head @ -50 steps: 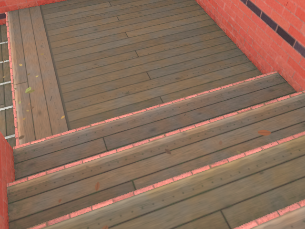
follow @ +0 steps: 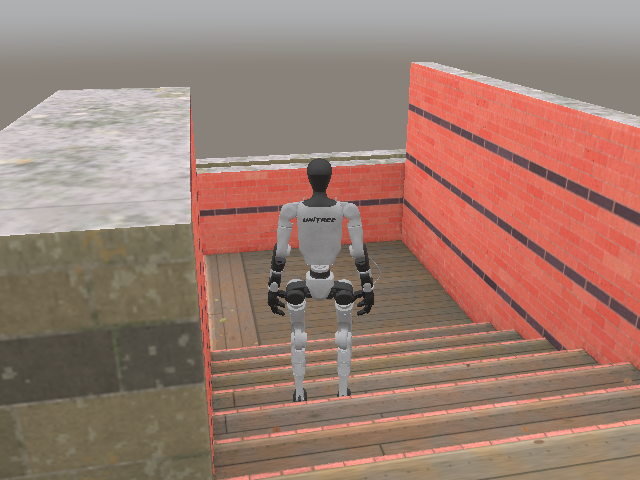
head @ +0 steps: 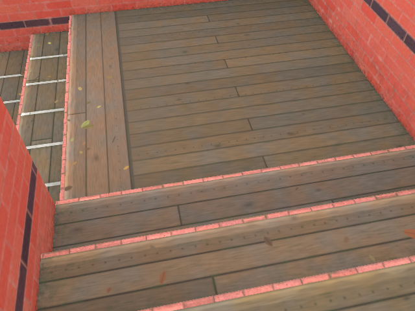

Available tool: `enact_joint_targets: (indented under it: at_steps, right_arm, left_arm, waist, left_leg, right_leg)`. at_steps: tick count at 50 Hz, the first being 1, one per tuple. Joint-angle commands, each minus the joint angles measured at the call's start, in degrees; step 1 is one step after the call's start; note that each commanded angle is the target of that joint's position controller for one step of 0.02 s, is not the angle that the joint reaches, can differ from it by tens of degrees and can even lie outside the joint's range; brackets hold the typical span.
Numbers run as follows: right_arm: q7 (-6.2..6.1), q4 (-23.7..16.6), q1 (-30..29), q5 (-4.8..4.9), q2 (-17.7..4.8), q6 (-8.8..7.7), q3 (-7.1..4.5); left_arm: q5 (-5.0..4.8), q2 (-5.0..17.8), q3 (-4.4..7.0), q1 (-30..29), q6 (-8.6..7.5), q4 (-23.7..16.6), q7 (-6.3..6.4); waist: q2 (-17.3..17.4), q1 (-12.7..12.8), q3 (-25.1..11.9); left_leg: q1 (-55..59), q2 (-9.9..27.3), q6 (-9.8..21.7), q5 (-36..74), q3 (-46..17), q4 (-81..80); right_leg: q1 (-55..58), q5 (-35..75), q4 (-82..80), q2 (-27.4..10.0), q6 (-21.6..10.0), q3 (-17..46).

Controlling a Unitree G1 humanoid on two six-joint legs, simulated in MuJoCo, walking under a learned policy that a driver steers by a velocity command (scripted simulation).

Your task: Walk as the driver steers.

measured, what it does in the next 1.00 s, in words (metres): stands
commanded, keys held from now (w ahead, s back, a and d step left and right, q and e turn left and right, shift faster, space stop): no key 1.00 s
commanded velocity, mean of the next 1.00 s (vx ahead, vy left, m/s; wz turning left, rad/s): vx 0.00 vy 0.00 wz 0.00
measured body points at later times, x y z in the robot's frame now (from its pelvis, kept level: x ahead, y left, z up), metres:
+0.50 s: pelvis +0.01 -0.01 -0.01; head +0.03 -0.01 +0.44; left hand +0.03 +0.22 -0.16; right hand +0.01 -0.24 -0.16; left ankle -0.02 +0.10 -0.73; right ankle -0.02 -0.12 -0.73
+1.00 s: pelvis +0.02 -0.01 -0.01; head +0.03 -0.01 +0.44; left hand +0.02 +0.21 -0.17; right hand +0.00 -0.23 -0.16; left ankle -0.02 +0.10 -0.73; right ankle -0.02 -0.12 -0.73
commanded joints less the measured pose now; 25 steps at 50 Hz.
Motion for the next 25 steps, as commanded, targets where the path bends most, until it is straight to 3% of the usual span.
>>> enact_joint_targets:
  at_steps: [1, 5, 25]
  right_arm:
    - [-0.30, -0.31, 3.96, 0.07, -5.32, -0.37, -1.00]
    - [-0.54, 0.23, 3.48, 0.57, -5.05, -0.16, -1.05]
    - [-0.89, 2.61, 4.73, 0.40, -4.30, -0.41, -1.13]
  left_arm:
    - [0.00, 4.96, 0.72, 2.18, -0.45, -0.72, 0.01]
    - [0.15, 4.48, 0.49, 1.72, -0.63, -0.67, 0.33]
    - [0.08, 4.15, 0.12, 4.06, -0.62, 0.62, 0.59]
  waist:
    - [0.08, -0.22, -0.10]
    - [0.76, -0.03, 0.48]
    - [0.40, -0.49, 1.69]
  left_leg:
    - [1.36, 2.51, 2.29, 18.20, -2.15, -3.46]
    - [-0.01, 2.43, 1.95, 16.67, -1.79, -3.19]
    - [-0.67, 2.87, 1.51, 14.67, -1.98, -1.63]
  right_leg:
    - [-1.09, 13.13, -3.77, -0.32, -0.77, -0.06]
    - [-0.26, 13.79, -3.25, -0.64, -0.92, 0.18]
    - [-0.87, 11.94, -2.18, -0.67, -0.87, 0.13]
Keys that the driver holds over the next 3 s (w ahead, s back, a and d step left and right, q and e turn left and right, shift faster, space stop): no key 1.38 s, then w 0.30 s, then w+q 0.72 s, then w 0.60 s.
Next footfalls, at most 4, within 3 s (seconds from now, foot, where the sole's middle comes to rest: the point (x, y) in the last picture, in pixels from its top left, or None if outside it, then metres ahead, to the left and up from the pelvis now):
2.10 left None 0.44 0.17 -0.92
2.58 right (202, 263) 0.81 0.04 -1.07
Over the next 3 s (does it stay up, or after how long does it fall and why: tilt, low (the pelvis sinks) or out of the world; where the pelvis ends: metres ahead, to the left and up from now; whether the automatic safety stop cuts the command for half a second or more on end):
stays up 0.85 0.16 -0.33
